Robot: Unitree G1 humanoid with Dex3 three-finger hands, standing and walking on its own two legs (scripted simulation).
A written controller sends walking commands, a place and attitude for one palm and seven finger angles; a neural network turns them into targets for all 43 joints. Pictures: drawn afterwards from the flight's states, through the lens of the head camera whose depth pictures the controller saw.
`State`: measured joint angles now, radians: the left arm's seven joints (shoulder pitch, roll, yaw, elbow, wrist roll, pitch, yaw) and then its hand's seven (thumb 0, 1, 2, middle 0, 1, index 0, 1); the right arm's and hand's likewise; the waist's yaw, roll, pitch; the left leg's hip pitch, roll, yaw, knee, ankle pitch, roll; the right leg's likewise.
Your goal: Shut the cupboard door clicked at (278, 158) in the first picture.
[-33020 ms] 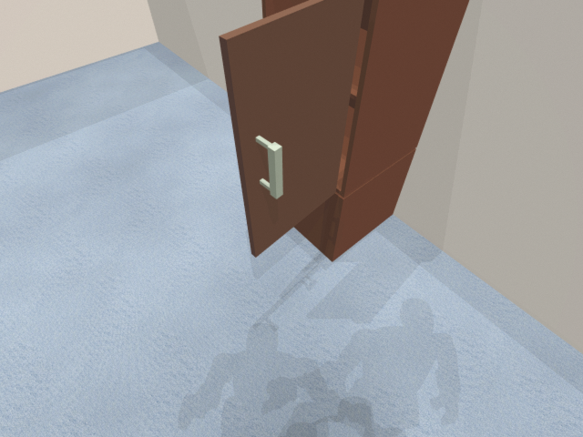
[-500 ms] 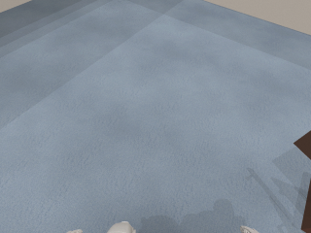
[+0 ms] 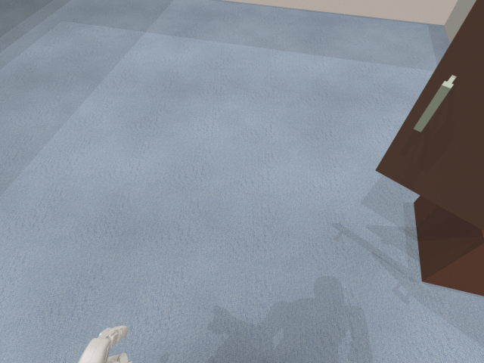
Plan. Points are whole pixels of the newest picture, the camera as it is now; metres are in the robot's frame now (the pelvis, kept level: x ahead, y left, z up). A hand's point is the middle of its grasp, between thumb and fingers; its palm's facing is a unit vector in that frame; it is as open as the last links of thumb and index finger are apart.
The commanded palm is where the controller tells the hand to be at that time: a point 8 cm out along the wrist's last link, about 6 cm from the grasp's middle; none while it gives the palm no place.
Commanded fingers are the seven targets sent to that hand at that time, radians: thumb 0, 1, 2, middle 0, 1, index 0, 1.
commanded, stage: turn to face it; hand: left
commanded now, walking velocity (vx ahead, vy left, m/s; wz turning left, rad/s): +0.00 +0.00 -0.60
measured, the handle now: (435, 104) +0.69 -0.45 +0.00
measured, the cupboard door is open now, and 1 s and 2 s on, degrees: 63 63 63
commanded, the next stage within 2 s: take the last steps up to it in 1.06 s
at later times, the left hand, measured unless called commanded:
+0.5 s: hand (137, 342) +0.17 +0.21 -0.16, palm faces -0.24 -0.95 -0.20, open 7.4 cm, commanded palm none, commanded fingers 0.00 0.90 0.90 -0.20 -0.30 -0.20 -0.30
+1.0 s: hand (201, 303) +0.24 +0.10 -0.14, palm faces -0.52 -0.82 -0.25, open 7.4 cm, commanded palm none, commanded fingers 0.00 0.90 0.90 -0.20 -0.30 -0.20 -0.30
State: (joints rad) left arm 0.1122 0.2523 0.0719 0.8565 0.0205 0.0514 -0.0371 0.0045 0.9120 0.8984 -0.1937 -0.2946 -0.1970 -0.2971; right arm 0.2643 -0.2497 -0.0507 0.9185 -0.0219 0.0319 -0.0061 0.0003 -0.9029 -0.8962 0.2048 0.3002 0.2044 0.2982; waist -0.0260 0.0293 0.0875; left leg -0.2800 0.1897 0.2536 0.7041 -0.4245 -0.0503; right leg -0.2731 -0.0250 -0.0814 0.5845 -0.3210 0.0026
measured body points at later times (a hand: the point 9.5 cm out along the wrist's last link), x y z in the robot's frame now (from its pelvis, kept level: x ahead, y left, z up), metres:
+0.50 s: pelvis +0.04 +0.03 +0.01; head +0.10 +0.05 +0.46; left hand +0.18 +0.26 -0.15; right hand +0.07 -0.24 -0.10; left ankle +0.06 +0.13 -0.72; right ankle -0.05 -0.09 -0.64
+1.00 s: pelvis +0.05 -0.02 +0.01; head +0.08 -0.05 +0.46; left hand +0.27 +0.14 -0.12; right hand -0.05 -0.27 -0.14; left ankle +0.09 +0.11 -0.65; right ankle -0.02 -0.10 -0.72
